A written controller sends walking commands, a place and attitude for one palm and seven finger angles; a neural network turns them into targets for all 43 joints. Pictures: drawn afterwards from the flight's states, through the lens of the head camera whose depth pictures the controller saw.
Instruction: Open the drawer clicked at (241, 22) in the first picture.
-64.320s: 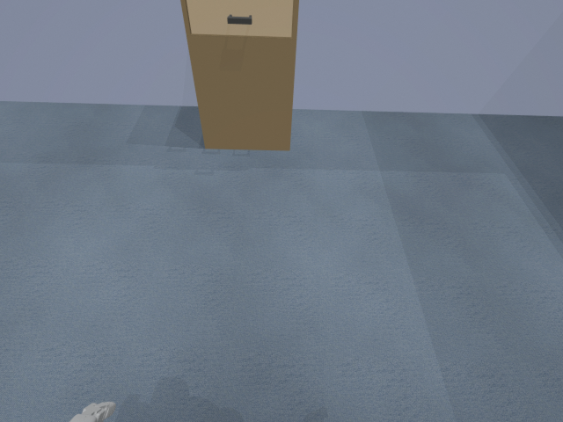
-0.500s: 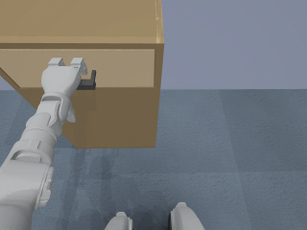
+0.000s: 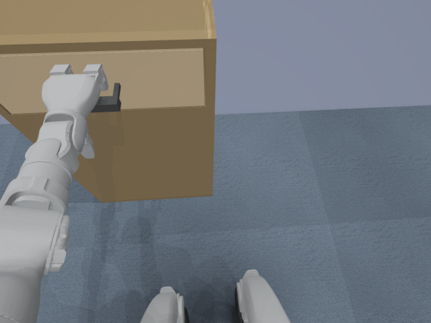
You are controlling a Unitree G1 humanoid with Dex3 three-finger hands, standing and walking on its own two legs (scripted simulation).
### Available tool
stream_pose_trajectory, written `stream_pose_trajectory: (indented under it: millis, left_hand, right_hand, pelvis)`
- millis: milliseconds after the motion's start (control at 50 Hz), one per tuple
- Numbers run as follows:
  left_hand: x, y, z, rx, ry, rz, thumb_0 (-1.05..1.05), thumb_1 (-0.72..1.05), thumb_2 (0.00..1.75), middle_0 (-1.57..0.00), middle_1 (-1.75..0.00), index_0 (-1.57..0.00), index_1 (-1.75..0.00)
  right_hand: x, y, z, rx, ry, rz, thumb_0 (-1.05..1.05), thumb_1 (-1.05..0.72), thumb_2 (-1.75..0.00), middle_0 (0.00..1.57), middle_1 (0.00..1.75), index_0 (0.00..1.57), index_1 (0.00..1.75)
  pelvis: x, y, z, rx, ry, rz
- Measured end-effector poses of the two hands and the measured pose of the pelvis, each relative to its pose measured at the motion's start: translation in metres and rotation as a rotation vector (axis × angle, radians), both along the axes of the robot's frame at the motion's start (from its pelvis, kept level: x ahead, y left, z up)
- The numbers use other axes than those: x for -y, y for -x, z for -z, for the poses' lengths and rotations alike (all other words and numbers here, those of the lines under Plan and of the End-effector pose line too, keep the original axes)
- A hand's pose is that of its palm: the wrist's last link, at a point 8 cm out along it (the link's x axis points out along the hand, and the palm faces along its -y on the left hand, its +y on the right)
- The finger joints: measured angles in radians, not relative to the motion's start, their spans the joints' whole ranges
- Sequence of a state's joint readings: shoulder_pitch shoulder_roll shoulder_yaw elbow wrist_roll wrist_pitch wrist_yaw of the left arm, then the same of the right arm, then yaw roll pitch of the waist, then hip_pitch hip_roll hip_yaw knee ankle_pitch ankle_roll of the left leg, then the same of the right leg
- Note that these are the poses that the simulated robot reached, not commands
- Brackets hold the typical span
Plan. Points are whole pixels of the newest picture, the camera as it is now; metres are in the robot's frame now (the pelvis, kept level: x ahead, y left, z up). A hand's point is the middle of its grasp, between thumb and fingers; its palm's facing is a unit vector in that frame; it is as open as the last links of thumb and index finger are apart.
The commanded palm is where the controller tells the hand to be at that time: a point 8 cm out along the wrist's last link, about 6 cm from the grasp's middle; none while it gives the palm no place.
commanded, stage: lower the fingers behind the handle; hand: left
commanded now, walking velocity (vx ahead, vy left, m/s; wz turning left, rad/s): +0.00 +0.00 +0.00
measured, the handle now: (94, 96) +0.56 +0.21 +0.03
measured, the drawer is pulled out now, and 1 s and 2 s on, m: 0.00 0.00 0.00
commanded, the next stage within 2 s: lift the fingers back up to retry in 0.04 s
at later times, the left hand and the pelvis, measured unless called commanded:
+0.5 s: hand (77, 106) +0.52 +0.22 +0.06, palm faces -0.05 -0.01 -1.00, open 13.8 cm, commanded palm +0.50 +0.23 +0.11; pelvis +0.02 +0.00 +0.03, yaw -1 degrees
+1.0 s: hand (71, 94) +0.52 +0.22 +0.09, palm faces -0.04 -0.01 -1.00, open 13.7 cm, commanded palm +0.50 +0.22 +0.14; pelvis +0.06 +0.00 +0.05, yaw +0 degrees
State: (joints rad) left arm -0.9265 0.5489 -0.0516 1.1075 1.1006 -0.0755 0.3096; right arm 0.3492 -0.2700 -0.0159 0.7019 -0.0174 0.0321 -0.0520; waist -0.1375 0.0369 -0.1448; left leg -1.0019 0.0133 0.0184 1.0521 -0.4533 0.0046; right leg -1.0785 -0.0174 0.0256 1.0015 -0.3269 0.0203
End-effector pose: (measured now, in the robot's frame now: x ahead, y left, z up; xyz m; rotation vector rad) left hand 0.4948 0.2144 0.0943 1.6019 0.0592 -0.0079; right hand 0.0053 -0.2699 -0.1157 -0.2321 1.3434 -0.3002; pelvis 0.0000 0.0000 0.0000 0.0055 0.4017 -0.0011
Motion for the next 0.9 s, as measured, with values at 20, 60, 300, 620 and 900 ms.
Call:
stream_pose_trajectory:
  millis: [20, 60, 300, 620, 900]
  left_hand:
    - [0.0, 0.0, 0.0, 0.006, 0.0, 0.005, 0.0, -0.49, 0.3, -0.28, -1.31, -0.31, -1.21]
    - [-0.001, 0.0, 0.001, 0.02, 0.003, 0.01, 0.0, -0.49, 0.3, -0.28, -1.32, -0.31, -1.21]
    - [-0.001, 0.002, 0.001, 0.014, 0.019, -0.008, 0.0, -0.49, 0.3, -0.26, -1.27, -0.32, -1.2]
    - [-0.012, -0.004, -0.026, -0.001, 0.04, 0.013, 0.0, -0.49, 0.3, -0.31, -1.21, -0.35, -1.22]
    - [-0.008, -0.003, -0.049, 0.025, 0.05, 0.004, 0.0, -0.49, 0.3, -0.33, -1.21, -0.36, -1.22]
  right_hand:
    - [0.001, 0.002, 0.0, -0.005, 0.002, 0.0, 0.0, -0.91, -0.9, 0.2, 0.3, 0.21, 0.3]
    - [0.002, 0.005, 0.001, -0.014, 0.005, -0.001, 0.0, -0.91, -0.9, 0.2, 0.3, 0.21, 0.3]
    - [0.0, -0.007, -0.006, 0.001, -0.003, 0.01, 0.01, -0.91, -0.9, 0.2, 0.3, 0.21, 0.3]
    - [-0.004, -0.048, -0.034, 0.021, -0.005, 0.003, 0.0, -0.91, -0.9, 0.2, 0.3, 0.21, 0.3]
    - [-0.01, -0.103, -0.044, 0.095, -0.048, -0.022, 0.0, -0.91, -0.9, 0.2, 0.3, 0.2, 0.3]
  pelvis:
    - [0.0, 0.0, 0.001, -0.003, 0.0, -0.001]
    - [0.0, 0.001, 0.002, -0.007, 0.001, -0.001]
    - [-0.002, -0.004, -0.007, 0.007, 0.005, 0.005]
    - [-0.006, -0.039, -0.036, 0.062, 0.019, -0.002]
    - [-0.006, -0.062, -0.051, 0.117, 0.02, -0.008]
